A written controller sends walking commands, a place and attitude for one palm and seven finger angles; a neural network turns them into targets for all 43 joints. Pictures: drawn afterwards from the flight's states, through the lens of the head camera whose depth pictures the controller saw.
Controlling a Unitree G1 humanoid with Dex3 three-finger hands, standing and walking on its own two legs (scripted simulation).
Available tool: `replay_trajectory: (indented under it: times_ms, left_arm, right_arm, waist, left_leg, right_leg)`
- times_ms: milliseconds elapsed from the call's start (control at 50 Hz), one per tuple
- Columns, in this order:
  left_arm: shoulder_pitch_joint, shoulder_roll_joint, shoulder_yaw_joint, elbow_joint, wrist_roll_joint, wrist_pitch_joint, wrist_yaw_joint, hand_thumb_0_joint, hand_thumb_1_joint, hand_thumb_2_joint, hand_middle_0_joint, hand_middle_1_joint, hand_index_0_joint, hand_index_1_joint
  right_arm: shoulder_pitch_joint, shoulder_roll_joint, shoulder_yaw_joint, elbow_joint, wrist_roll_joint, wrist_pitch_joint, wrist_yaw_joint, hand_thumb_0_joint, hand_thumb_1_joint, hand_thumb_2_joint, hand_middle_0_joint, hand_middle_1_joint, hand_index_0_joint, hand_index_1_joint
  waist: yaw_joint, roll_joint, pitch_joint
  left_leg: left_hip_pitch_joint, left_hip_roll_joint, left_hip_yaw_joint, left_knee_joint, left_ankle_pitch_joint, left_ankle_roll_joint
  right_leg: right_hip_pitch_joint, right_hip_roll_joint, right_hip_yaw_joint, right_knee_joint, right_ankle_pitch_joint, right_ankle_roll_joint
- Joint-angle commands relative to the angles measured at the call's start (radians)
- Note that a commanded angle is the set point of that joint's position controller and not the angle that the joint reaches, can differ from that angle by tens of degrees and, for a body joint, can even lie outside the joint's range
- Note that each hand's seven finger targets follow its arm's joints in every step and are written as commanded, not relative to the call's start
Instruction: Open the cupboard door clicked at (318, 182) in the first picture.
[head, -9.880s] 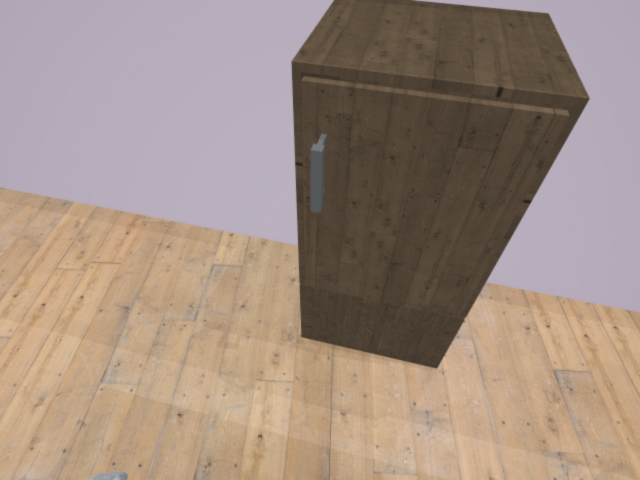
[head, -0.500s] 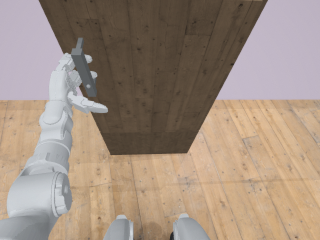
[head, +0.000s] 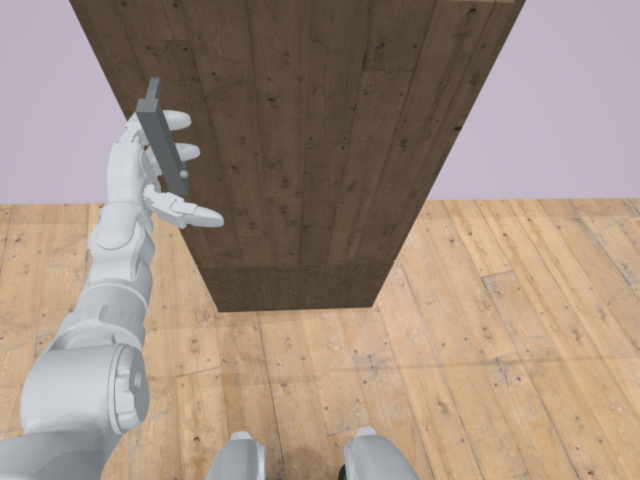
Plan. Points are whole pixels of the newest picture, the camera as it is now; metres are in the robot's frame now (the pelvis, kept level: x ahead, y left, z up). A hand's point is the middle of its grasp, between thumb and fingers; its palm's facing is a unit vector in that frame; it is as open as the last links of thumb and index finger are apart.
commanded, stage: slide the fingers in behind the handle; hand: left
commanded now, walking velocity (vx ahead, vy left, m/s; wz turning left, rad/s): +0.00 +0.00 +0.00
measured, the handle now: (168, 140) +0.52 +0.17 +0.08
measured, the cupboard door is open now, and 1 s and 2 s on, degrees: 0 0 32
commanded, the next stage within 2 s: close the thumb around the handle in 0.16 s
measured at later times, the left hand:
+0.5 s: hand (185, 173) +0.48 +0.15 +0.07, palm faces +0.00 -1.00 +0.00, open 12.4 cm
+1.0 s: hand (184, 177) +0.47 +0.15 +0.07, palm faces -0.02 -1.00 +0.01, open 5.6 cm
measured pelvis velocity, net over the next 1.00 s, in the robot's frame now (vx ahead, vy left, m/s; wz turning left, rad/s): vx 0.00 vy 0.00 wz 0.00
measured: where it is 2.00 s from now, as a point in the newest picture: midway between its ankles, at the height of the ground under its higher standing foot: outside the picture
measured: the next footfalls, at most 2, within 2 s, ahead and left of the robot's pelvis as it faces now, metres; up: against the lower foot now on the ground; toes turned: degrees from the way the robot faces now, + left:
none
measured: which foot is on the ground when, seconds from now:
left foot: down 0.00-1.00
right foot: down 0.00-1.00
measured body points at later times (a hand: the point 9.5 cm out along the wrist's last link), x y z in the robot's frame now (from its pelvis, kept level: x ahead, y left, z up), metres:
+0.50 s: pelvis +0.00 +0.00 +0.00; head +0.10 +0.01 +0.44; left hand +0.47 +0.20 +0.07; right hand +0.04 -0.26 -0.12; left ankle +0.02 +0.12 -0.66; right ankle +0.01 -0.13 -0.66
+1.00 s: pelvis +0.00 +0.00 +0.00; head +0.10 +0.02 +0.44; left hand +0.47 +0.20 +0.07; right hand +0.04 -0.26 -0.11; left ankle +0.02 +0.12 -0.66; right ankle +0.01 -0.13 -0.66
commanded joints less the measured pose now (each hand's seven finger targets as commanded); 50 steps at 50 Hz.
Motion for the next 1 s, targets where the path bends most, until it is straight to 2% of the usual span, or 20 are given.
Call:
replay_trajectory:
  times_ms: [0,40,100,180,200,220,240,280,300,320,480,560,620,640,680,740,840,900,920,980]
  left_arm:
    - [-0.460,0.230,0.042,-0.204,-0.011,-0.066,-0.003,0.000,-0.500,0.300,-0.300,-1.200,-0.300,-1.200]
    - [-0.447,0.233,0.051,-0.193,-0.014,-0.063,-0.007,0.000,-0.500,0.300,-0.300,-1.200,-0.300,-1.200]
    - [-0.443,0.207,0.035,-0.220,-0.021,-0.068,-0.014,0.000,-0.500,0.300,-0.300,-1.200,-0.300,-1.200]
    - [-0.441,0.204,0.029,-0.230,-0.015,-0.067,-0.004,0.000,-0.500,0.300,-0.300,-1.200,-0.300,-1.200]
    - [-0.454,0.185,0.017,-0.239,-0.015,-0.071,-0.001,0.000,-0.500,0.300,-0.300,-1.200,-0.300,-1.200]
    - [-0.462,0.197,0.022,-0.260,-0.011,-0.076,0.003,0.000,-0.500,0.300,-0.300,-1.200,-0.300,-1.200]
    - [-0.440,0.159,-0.003,-0.261,-0.013,-0.074,0.004,0.000,-0.500,0.300,-0.300,-1.200,-0.300,-1.200]
    - [-0.433,0.155,-0.003,-0.240,-0.014,-0.068,0.010,0.000,-0.388,0.348,-0.308,-1.212,-0.308,-1.212]
    - [-0.436,0.185,0.020,-0.244,-0.013,-0.072,0.013,0.000,-0.332,0.372,-0.312,-1.218,-0.312,-1.218]
    - [-0.446,0.180,0.012,-0.256,-0.009,-0.074,0.016,0.000,-0.276,0.396,-0.316,-1.224,-0.316,-1.224]
    - [-0.376,0.184,0.024,-0.250,-0.007,-0.073,0.014,0.000,0.172,0.588,-0.348,-1.272,-0.348,-1.272]
    - [-0.394,0.179,0.018,-0.235,-0.013,-0.073,0.006,0.000,0.396,0.684,-0.364,-1.296,-0.364,-1.296]
    - [-0.403,0.198,0.029,-0.245,-0.015,-0.080,0.001,0.000,0.564,0.756,-0.376,-1.314,-0.376,-1.314]
    - [-0.408,0.159,-0.001,-0.248,-0.018,-0.080,-0.004,0.000,0.620,0.780,-0.380,-1.320,-0.380,-1.320]
    - [-0.414,0.200,0.026,-0.242,-0.018,-0.081,-0.005,0.000,0.732,0.828,-0.388,-1.332,-0.388,-1.332]
    - [-0.405,0.184,0.019,-0.251,-0.023,-0.082,-0.011,0.000,0.900,0.900,-0.400,-1.350,-0.400,-1.350]
    - [-0.445,0.181,0.004,-0.232,-0.019,-0.073,-0.017,0.000,0.900,0.900,-0.400,-1.350,-0.400,-1.350]
    - [-0.450,0.242,0.070,-0.231,-0.025,-0.069,0.004,0.000,0.900,0.900,-0.400,-1.350,-0.400,-1.350]
    - [-0.437,0.220,0.051,-0.248,-0.020,-0.070,0.006,0.000,0.900,0.900,-0.400,-1.350,-0.400,-1.350]
    - [-0.450,0.193,0.028,-0.249,-0.016,-0.073,0.015,0.000,0.900,0.900,-0.400,-1.350,-0.400,-1.350]
  right_arm:
    - [0.121,-0.164,-0.055,-0.074,0.006,-0.015,-0.019,0.000,-0.900,-0.900,0.200,0.300,0.200,0.300]
    - [0.122,-0.164,-0.055,-0.073,0.005,-0.016,-0.022,0.000,-0.900,-0.900,0.200,0.300,0.200,0.300]
    - [0.124,-0.160,-0.055,-0.077,0.005,-0.018,-0.021,0.000,-0.900,-0.900,0.200,0.300,0.200,0.300]
    - [0.124,-0.164,-0.059,-0.074,0.005,-0.015,-0.017,0.000,-0.900,-0.900,0.200,0.300,0.200,0.300]
    - [0.129,-0.163,-0.061,-0.073,0.002,-0.017,-0.018,0.000,-0.900,-0.900,0.200,0.300,0.200,0.300]
    - [0.127,-0.164,-0.061,-0.070,0.003,-0.015,-0.017,0.000,-0.900,-0.900,0.200,0.300,0.200,0.300]
    - [0.123,-0.160,-0.063,-0.072,0.003,-0.015,-0.015,0.000,-0.900,-0.900,0.200,0.300,0.200,0.300]
    - [0.123,-0.161,-0.062,-0.068,0.002,-0.014,-0.013,0.000,-0.900,-0.900,0.200,0.300,0.200,0.300]
    - [0.131,-0.165,-0.062,-0.068,0.002,-0.014,-0.015,0.000,-0.900,-0.900,0.200,0.300,0.200,0.300]
    - [0.125,-0.164,-0.062,-0.069,0.002,-0.014,-0.014,0.000,-0.900,-0.900,0.200,0.300,0.200,0.300]
    - [0.119,-0.159,-0.062,-0.079,0.003,-0.007,-0.014,0.000,-0.900,-0.900,0.200,0.300,0.200,0.300]
    - [0.114,-0.161,-0.062,-0.077,0.005,-0.007,-0.017,0.000,-0.900,-0.900,0.200,0.300,0.200,0.300]
    - [0.115,-0.162,-0.061,-0.075,0.006,-0.010,-0.019,0.000,-0.900,-0.900,0.200,0.300,0.200,0.300]
    - [0.111,-0.157,-0.061,-0.076,0.006,-0.011,-0.018,0.000,-0.900,-0.900,0.200,0.300,0.200,0.300]
    - [0.110,-0.163,-0.061,-0.072,0.005,-0.011,-0.020,0.000,-0.900,-0.900,0.200,0.300,0.200,0.300]
    - [0.108,-0.160,-0.062,-0.073,0.006,-0.014,-0.021,0.000,-0.900,-0.900,0.200,0.300,0.200,0.300]
    - [0.108,-0.163,-0.061,-0.066,0.008,-0.014,-0.025,0.000,-0.900,-0.900,0.200,0.300,0.200,0.300]
    - [0.118,-0.169,-0.059,-0.066,0.003,-0.016,-0.030,0.000,-0.900,-0.900,0.200,0.300,0.200,0.300]
    - [0.112,-0.163,-0.058,-0.073,0.002,-0.018,-0.026,0.000,-0.900,-0.900,0.200,0.300,0.200,0.300]
    - [0.109,-0.161,-0.058,-0.071,0.001,-0.017,-0.022,0.000,-0.900,-0.900,0.200,0.300,0.200,0.300]
  waist:
    - [-0.019,0.049,-0.401]
    - [-0.020,0.015,-0.415]
    - [-0.012,0.073,-0.432]
    - [-0.009,0.064,-0.434]
    - [-0.023,0.059,-0.439]
    - [-0.012,0.087,-0.452]
    - [-0.014,0.084,-0.457]
    - [-0.020,0.052,-0.426]
    - [-0.013,0.050,-0.423]
    - [-0.013,0.059,-0.447]
    - [0.003,0.040,-0.426]
    - [-0.010,0.024,-0.391]
    - [-0.004,0.037,-0.415]
    - [-0.012,0.048,-0.413]
    - [-0.008,0.043,-0.407]
    - [-0.006,0.051,-0.428]
    - [-0.024,0.055,-0.402]
    - [-0.005,0.053,-0.429]
    - [-0.001,0.075,-0.460]
    - [-0.011,0.051,-0.431]
  left_leg:
    - [0.284,-0.038,0.003,-0.112,0.256,0.034]
    - [0.277,-0.036,0.003,-0.110,0.261,0.035]
    - [0.324,-0.034,0.000,-0.108,0.307,0.031]
    - [0.338,-0.030,-0.007,-0.113,0.308,0.026]
    - [0.355,-0.029,-0.010,-0.106,0.331,0.029]
    - [0.377,-0.026,-0.014,-0.111,0.342,0.023]
    - [0.391,-0.027,-0.011,-0.111,0.347,0.023]
    - [0.363,-0.028,-0.008,-0.114,0.324,0.026]
    - [0.357,-0.028,-0.014,-0.115,0.329,0.025]
    - [0.367,-0.028,-0.011,-0.115,0.335,0.026]
    - [0.334,-0.034,0.005,-0.121,0.335,0.027]
    - [0.321,-0.033,0.002,-0.124,0.297,0.028]
    - [0.331,-0.034,0.001,-0.123,0.304,0.028]
    - [0.342,-0.034,0.002,-0.122,0.309,0.028]
    - [0.323,-0.034,0.001,-0.119,0.288,0.028]
    - [0.337,-0.035,0.003,-0.115,0.304,0.029]
    - [0.335,-0.032,-0.006,-0.113,0.290,0.028]
    - [0.331,-0.033,-0.010,-0.112,0.299,0.029]
    - [0.347,-0.035,-0.005,-0.111,0.322,0.027]
    - [0.336,-0.033,-0.007,-0.113,0.302,0.026]
  right_leg:
    - [0.177,0.034,0.004,-0.141,0.299,-0.020]
    - [0.188,0.032,0.005,-0.140,0.306,-0.016]
    - [0.165,0.034,-0.003,-0.129,0.327,-0.022]
    - [0.152,0.034,-0.008,-0.130,0.315,-0.022]
    - [0.139,0.037,-0.012,-0.125,0.328,-0.022]
    - [0.131,0.036,-0.013,-0.124,0.326,-0.023]
    - [0.129,0.036,-0.014,-0.128,0.328,-0.023]
    - [0.138,0.037,-0.013,-0.137,0.321,-0.020]
    - [0.143,0.038,-0.016,-0.129,0.321,-0.025]
    - [0.147,0.037,-0.012,-0.129,0.330,-0.022]
    - [0.195,0.035,-0.005,-0.138,0.361,-0.022]
    - [0.173,0.035,-0.006,-0.145,0.326,-0.020]
    - [0.181,0.034,-0.003,-0.142,0.331,-0.022]
    - [0.171,0.034,-0.005,-0.144,0.334,-0.021]
    - [0.173,0.033,-0.002,-0.143,0.316,-0.021]
    - [0.176,0.034,-0.001,-0.141,0.331,-0.020]
    - [0.137,0.033,-0.005,-0.140,0.305,-0.021]
    - [0.155,0.035,-0.007,-0.130,0.305,-0.022]
    - [0.164,0.033,-0.005,-0.128,0.325,-0.021]
    - [0.157,0.033,-0.008,-0.134,0.309,-0.019]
